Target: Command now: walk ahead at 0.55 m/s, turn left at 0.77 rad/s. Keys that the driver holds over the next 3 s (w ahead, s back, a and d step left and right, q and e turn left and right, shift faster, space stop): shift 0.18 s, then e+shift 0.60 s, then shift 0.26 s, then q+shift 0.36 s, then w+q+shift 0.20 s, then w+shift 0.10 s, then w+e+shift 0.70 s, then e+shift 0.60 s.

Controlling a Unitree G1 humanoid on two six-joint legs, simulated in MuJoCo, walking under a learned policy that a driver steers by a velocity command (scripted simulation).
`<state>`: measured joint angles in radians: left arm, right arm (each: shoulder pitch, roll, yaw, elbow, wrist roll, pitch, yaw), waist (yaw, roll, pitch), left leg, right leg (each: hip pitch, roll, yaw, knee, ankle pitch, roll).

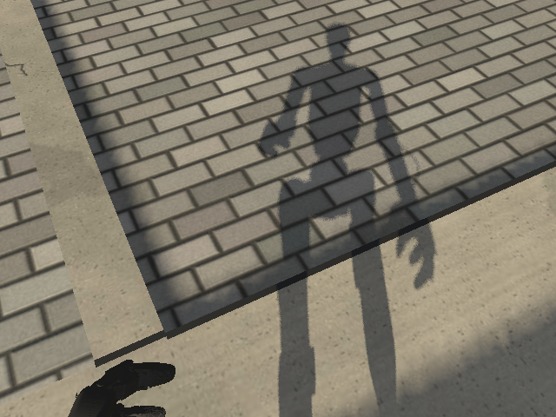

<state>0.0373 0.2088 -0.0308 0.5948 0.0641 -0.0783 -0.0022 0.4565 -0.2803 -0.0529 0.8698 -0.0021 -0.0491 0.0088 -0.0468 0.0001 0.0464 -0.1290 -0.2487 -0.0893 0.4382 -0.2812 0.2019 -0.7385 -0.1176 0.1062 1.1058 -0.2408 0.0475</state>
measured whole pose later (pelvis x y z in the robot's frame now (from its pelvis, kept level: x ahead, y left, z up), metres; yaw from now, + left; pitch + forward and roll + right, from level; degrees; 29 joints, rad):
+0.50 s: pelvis +0.22 -0.04 +0.00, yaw -1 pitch +1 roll +1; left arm 0.39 0.26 0.05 0.79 0.02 0.02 -0.01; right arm 0.07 -0.25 0.01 0.68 -0.03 0.05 -0.02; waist 0.07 0.01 0.07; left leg -0.50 -0.05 -0.12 0.92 -0.41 -0.02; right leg -0.39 0.14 0.13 0.42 -0.03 -0.08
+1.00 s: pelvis +0.22 -0.02 +0.01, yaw -23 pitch +1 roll -1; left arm 0.15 0.29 0.06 0.67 0.00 0.09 -0.04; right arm 0.27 -0.27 -0.03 0.70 -0.03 0.00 -0.02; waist -0.04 -0.01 0.03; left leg -0.25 0.06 0.11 0.50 -0.26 0.03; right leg -0.35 0.03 0.03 0.79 -0.47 0.03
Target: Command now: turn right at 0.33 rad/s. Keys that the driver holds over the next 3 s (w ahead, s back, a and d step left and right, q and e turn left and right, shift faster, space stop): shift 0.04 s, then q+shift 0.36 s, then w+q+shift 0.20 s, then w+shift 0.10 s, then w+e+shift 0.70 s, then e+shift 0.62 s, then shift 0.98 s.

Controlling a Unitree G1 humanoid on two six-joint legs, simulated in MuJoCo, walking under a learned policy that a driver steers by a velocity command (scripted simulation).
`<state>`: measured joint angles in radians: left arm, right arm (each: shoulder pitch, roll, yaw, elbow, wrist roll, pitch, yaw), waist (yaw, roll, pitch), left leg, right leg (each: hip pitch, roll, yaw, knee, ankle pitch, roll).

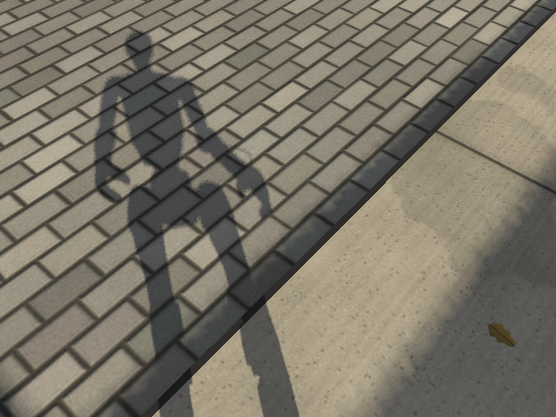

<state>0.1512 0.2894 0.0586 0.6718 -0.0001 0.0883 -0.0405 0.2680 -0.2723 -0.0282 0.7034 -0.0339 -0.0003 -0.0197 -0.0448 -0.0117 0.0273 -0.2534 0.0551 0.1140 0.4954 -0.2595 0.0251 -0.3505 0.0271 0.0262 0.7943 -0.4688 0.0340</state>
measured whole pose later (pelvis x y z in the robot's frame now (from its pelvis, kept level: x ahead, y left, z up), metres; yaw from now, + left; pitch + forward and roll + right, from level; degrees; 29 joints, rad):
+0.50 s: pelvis -0.03 +0.00 -0.01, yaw +16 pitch +0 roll -1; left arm 0.20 0.29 0.05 0.72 0.04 0.02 0.02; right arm 0.26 -0.28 -0.07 0.69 -0.01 0.08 0.07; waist -0.01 -0.03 0.04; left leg -0.30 0.03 0.10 0.71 -0.47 0.05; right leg -0.19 -0.08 -0.27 0.53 -0.34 -0.01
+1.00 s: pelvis +0.20 +0.14 -0.04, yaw +22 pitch +3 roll -2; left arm 0.08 0.29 0.02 0.71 0.02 -0.01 -0.08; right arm 0.51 -0.27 -0.02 0.87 -0.03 -0.09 -0.02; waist -0.05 0.00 0.02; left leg 0.38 -0.06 0.03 0.03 -0.42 0.09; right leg -0.72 0.06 -0.15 0.67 -0.06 -0.14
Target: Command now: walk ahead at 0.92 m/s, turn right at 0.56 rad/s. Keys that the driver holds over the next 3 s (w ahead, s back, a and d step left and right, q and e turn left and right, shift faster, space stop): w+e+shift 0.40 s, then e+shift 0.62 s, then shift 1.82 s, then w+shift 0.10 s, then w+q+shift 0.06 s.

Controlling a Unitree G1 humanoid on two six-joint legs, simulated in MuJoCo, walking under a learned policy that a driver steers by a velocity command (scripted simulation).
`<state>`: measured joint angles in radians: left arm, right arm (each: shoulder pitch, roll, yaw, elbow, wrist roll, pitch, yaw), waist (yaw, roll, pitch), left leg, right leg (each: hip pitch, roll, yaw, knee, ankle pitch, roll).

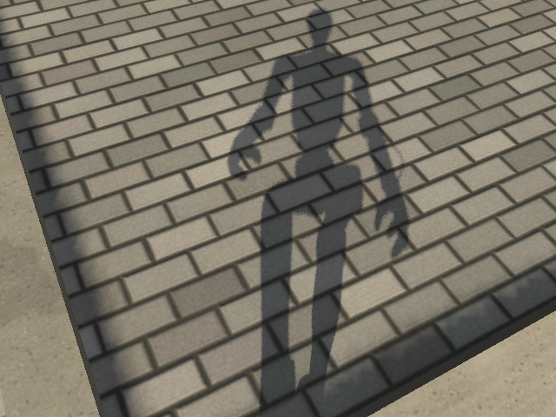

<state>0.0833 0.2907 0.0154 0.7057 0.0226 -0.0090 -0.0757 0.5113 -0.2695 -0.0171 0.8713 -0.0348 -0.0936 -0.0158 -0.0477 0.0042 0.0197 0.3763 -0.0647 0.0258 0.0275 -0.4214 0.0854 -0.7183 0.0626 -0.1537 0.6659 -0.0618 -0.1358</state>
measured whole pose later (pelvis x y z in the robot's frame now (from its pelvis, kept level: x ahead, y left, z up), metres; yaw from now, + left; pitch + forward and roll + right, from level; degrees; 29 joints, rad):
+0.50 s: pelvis +0.50 -0.01 -0.03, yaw -27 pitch +3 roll -2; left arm 0.50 0.36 0.08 0.88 0.01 -0.05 0.03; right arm -0.03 -0.31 0.01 0.60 -0.04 -0.13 0.02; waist 0.16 0.04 -0.01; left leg -0.46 0.05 -0.12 0.33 0.36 -0.02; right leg 0.04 0.19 0.35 0.80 -0.68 -0.12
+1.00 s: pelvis +0.75 -0.07 -0.10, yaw -55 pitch +0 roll -1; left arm 0.11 0.30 0.06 0.65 0.02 0.04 -0.01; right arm 0.25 -0.24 -0.02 0.75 -0.03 0.00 -0.03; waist -0.02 0.00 0.12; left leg -0.44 0.03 0.04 1.32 -0.55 -0.07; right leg -0.45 0.16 -0.04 0.62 -0.18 -0.16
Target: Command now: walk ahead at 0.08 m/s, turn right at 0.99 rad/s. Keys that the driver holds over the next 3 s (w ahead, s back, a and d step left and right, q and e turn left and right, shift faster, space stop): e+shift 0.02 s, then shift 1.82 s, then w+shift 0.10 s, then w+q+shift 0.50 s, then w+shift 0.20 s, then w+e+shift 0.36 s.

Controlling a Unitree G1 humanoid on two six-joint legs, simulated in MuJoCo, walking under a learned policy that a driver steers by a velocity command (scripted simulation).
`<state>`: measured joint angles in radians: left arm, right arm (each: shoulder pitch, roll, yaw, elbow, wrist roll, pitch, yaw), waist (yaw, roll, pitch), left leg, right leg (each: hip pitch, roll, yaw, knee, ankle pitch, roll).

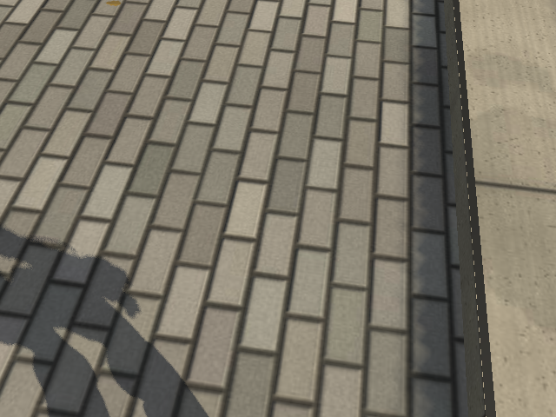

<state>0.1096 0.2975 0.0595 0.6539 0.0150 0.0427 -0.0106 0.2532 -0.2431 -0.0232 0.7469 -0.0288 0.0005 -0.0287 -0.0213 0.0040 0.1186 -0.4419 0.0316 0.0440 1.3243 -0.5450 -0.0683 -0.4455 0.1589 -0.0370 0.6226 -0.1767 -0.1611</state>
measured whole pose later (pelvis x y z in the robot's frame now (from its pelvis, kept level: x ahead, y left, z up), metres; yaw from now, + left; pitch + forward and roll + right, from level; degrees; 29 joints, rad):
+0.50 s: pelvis +0.04 +0.10 +0.03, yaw -12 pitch +0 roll -2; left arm 0.22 0.29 0.08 0.76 0.01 0.06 0.00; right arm 0.23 -0.23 -0.02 0.72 -0.02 0.01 -0.03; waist 0.00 -0.04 0.04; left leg -0.25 0.00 0.01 0.46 -0.21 0.04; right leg -0.38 0.13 0.15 0.93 -0.43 0.02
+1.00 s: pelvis +0.02 +0.10 +0.03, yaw -13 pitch -2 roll +0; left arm 0.22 0.21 0.00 1.02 0.01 0.00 0.04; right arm 0.24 -0.23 -0.03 0.99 -0.02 0.02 -0.01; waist -0.03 0.01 0.04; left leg -0.20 -0.03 0.02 0.39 -0.15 0.03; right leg -0.09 0.05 0.08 0.41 -0.27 -0.03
